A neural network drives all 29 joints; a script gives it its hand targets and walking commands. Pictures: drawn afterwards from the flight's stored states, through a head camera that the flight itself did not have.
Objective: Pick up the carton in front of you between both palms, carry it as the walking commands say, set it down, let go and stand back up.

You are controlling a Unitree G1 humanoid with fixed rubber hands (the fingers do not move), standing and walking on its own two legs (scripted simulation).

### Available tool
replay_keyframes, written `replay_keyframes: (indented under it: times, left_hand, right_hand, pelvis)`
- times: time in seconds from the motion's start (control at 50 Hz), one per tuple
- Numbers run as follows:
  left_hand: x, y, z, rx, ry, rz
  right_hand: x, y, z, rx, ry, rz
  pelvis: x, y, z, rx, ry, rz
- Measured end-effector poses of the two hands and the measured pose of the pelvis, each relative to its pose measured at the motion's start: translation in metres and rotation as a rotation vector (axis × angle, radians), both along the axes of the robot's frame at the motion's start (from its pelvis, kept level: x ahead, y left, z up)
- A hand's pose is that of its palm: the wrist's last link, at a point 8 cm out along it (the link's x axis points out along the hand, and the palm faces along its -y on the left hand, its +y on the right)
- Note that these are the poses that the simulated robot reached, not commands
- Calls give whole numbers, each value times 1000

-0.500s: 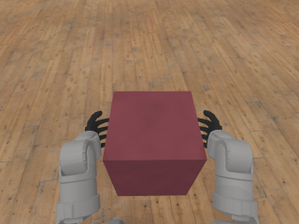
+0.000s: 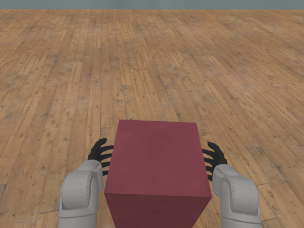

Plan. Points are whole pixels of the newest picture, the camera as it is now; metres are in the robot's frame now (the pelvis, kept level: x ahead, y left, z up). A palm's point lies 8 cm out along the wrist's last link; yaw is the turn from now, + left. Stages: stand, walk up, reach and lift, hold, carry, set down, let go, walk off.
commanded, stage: carry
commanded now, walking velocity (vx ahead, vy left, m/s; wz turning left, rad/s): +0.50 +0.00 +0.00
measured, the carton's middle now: (155, 177) +0.28 +0.00 +0.00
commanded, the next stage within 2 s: none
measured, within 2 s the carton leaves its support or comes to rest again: neither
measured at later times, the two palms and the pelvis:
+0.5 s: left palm (124, 92) +0.56 +0.11 +0.08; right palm (203, 94) +0.59 -0.19 +0.07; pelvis +0.31 -0.06 +0.00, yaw +3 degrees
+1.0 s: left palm (121, 53) +0.91 +0.16 +0.06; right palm (180, 55) +0.90 -0.14 +0.07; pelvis +0.63 +0.02 +0.00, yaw +0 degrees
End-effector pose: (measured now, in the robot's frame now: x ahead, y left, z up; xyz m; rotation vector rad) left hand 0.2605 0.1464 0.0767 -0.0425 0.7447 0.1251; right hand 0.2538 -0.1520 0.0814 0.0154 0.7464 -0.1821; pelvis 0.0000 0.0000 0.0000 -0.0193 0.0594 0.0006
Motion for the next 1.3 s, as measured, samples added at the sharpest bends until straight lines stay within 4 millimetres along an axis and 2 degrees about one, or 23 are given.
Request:
replay_keyframes:
  times: [0.08,0.14,0.2,0.28,0.36,0.44,0.56,0.66,0.72,0.76,0.8,0.88,0.96,1.06,1.16,1.22,1.3]
  left_hand:
    - [49,-3,13,-2,-56,20]
    - [89,-9,17,0,-82,35]
    - [134,-19,11,10,-85,48]
    - [195,-34,-6,40,-53,59]
    - [232,-40,-18,43,47,86]
    - [269,-39,-11,46,54,108]
    - [344,-36,11,42,-20,99]
    - [419,-26,19,31,-80,72]
    - [468,-14,11,16,-88,61]
    - [502,-4,0,3,-92,52]
    - [534,4,-14,-13,-63,46]
    - [579,12,-26,-22,41,32]
    - [624,14,-20,-14,51,6]
    - [685,16,-2,-10,-11,10]
    - [753,13,12,-5,-76,40]
    - [798,5,10,4,-90,55]
    - [862,-9,-5,31,-77,72]
  right_hand:
    - [54,-3,13,4,-56,15]
    - [99,-9,15,11,-82,26]
    - [147,-19,7,25,-85,35]
    - [212,-34,-19,51,-53,49]
    - [257,-39,-31,60,47,68]
    - [300,-39,-26,60,54,93]
    - [371,-36,-3,53,-22,87]
    - [438,-26,9,46,-81,58]
    - [483,-14,5,33,-90,44]
    - [516,-5,-2,23,-93,33]
    - [544,4,-11,2,-64,30]
    - [583,11,-24,4,39,5]
    - [622,13,-18,3,50,-13]
    - [686,15,0,4,-11,-5]
    - [762,12,12,13,-77,22]
    - [811,4,7,23,-91,36]
    - [881,-9,-16,53,-77,50]
  pelvis:
    - [49,-7,-1,3,-1,6]
    - [92,-16,-7,9,-2,10]
    - [138,-27,-17,18,-4,18]
    - [196,-45,-33,-2,-11,42]
    - [235,-57,-19,24,2,66]
    - [276,-61,-5,42,11,64]
    - [349,-55,2,48,15,51]
    - [420,-39,-4,35,8,44]
    - [469,-25,-16,24,0,33]
    - [503,-14,-28,18,-12,18]
    - [529,-5,-33,39,-12,10]
    - [569,8,-19,18,1,-13]
    - [611,15,-5,1,10,-13]
    - [674,15,1,-7,16,0]
    - [746,5,-4,0,10,8]
    - [796,-5,-14,9,4,17]
    - [861,-22,-33,-4,-13,46]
